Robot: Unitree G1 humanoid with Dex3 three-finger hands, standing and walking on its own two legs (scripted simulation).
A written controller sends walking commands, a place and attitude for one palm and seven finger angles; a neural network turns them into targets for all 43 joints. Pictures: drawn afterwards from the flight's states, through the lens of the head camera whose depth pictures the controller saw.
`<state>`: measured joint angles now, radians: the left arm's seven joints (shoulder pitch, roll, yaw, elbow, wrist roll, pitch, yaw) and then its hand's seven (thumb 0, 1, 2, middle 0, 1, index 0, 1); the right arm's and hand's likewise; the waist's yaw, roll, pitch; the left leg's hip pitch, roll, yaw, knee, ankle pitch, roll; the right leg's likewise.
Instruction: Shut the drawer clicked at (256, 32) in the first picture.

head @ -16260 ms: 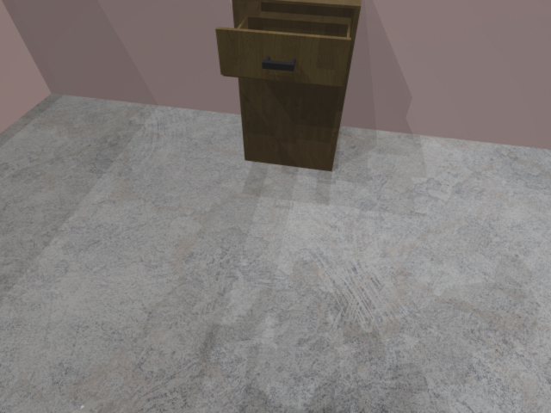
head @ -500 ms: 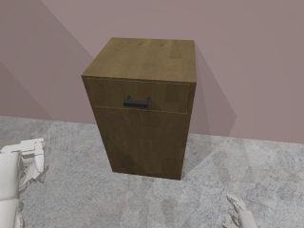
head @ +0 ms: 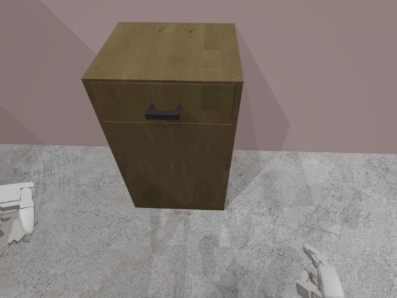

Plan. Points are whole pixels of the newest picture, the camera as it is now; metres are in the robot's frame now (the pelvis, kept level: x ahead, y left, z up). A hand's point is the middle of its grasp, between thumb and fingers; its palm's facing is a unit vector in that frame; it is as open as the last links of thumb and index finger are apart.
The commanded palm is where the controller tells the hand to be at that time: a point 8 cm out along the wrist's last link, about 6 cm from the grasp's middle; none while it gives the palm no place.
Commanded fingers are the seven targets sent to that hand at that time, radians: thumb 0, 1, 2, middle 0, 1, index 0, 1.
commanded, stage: step back with the hand held close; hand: left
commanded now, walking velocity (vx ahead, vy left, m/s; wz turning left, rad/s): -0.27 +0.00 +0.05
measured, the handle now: (163, 110) +0.66 +0.16 -0.03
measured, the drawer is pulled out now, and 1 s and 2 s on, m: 0.00 0.00 0.00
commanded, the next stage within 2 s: stop stepping back and stand still in 1.12 s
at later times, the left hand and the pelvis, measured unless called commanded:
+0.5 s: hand (22, 257) +0.14 +0.23 +0.16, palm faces +0.38 -0.79 -0.49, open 3.3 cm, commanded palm +0.07 +0.28 +0.18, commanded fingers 0.00 0.90 0.90 -1.40 -1.60 -1.40 -1.60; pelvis -0.05 -0.01 -0.01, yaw +2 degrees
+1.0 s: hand out of the picture +0.07 +0.25 +0.17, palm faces +0.35 -0.79 -0.50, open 3.2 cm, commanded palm +0.00 +0.28 +0.18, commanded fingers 0.00 0.90 0.90 -1.40 -1.60 -1.40 -1.60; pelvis -0.11 +0.00 +0.00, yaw +3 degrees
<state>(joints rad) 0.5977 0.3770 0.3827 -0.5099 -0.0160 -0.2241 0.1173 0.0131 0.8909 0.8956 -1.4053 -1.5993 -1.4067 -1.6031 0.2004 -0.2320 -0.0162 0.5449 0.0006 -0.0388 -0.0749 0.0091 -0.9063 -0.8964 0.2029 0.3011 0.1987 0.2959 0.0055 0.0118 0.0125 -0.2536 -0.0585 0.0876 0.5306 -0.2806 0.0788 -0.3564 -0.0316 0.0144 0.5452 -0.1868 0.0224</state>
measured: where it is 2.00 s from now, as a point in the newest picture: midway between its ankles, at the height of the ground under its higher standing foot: outside the picture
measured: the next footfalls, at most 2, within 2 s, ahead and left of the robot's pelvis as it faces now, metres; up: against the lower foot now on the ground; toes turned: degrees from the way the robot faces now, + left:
right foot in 1.26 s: -0.23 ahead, -0.14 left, +0.00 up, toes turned -3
left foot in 1.42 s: -0.16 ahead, +0.10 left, +0.00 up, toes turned +1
